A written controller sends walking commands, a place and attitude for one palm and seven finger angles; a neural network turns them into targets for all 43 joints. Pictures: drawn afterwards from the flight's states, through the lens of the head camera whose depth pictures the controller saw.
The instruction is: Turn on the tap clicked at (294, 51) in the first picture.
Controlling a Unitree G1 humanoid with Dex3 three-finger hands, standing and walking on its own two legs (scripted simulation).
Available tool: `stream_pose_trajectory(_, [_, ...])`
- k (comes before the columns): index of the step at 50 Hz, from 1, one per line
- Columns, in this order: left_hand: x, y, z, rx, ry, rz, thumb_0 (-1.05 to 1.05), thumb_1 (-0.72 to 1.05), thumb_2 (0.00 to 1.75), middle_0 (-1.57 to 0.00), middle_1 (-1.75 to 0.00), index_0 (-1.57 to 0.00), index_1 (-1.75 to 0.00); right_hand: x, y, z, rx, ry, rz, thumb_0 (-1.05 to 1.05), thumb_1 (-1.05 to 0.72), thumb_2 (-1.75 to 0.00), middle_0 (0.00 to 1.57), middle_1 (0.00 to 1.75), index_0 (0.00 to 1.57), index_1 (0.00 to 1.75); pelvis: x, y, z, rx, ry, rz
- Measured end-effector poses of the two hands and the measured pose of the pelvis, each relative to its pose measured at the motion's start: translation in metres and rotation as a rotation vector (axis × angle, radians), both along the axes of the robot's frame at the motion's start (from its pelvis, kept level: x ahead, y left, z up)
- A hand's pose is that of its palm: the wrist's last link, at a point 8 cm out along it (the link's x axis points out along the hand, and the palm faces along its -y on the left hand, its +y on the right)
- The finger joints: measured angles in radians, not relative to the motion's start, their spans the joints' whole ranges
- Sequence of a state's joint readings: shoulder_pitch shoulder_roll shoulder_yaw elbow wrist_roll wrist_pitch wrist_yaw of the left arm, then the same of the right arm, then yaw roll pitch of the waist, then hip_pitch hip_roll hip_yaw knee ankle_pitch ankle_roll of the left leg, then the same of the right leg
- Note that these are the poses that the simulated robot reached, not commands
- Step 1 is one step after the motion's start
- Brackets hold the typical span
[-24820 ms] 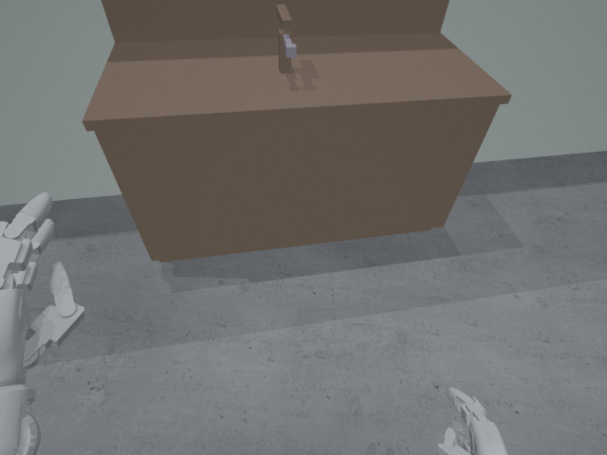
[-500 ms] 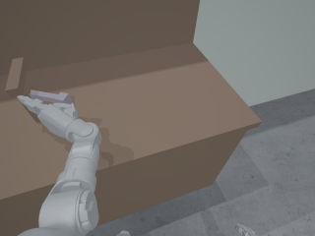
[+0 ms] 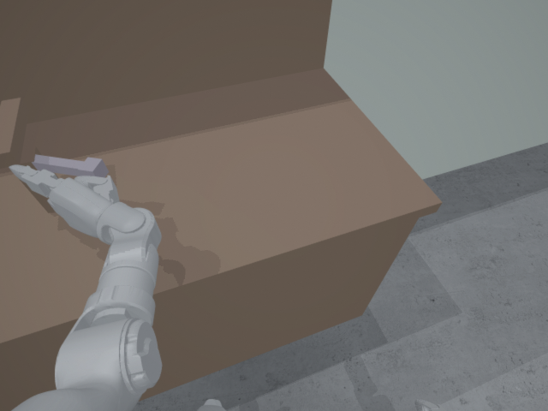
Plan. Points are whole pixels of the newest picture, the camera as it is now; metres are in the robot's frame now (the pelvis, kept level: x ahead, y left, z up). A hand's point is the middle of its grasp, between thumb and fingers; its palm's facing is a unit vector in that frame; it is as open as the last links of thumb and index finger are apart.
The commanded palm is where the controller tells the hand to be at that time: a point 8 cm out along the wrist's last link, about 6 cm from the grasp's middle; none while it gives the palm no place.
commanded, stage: push the lever round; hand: left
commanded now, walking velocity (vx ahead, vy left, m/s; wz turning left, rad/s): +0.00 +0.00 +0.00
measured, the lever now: (94, 170) +0.46 +0.28 +0.10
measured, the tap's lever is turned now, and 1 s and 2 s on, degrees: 59 60 61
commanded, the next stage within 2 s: none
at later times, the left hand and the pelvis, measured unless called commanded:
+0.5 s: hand (110, 182) +0.43 +0.25 +0.10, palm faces +0.88 -0.47 -0.04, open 8.5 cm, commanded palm +0.43 +0.26 +0.10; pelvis -0.01 -0.01 +0.00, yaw +0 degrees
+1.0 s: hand (110, 182) +0.43 +0.25 +0.10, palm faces +0.88 -0.47 -0.04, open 8.5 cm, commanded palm +0.43 +0.27 +0.10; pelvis -0.01 -0.01 -0.01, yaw +0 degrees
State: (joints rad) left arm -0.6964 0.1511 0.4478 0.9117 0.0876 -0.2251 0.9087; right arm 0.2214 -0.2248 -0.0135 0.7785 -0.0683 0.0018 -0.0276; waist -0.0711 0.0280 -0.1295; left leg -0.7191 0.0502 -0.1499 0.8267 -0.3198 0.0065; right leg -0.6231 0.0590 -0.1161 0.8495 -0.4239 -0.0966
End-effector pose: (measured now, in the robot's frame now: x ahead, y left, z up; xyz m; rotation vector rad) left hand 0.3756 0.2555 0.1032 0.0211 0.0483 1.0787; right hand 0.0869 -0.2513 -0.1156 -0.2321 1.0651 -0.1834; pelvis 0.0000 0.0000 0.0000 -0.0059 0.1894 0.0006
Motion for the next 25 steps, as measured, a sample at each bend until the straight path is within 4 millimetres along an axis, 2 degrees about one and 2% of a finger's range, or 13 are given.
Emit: stream_pose_trajectory(25, [0.001, 0.000, 0.000, -0.001, 0.002, 0.006, 0.02, 0.92, 0.91, -0.15, -0.15, 0.00, 0.00, -0.014, -0.006, -0.005, 0.005, -0.001, 0.004, 0.01, -0.91, -0.90, 0.20, 0.29, 0.20, 0.30, -0.007, -0.007, -0.005, 0.003, 0.012, 0.000])
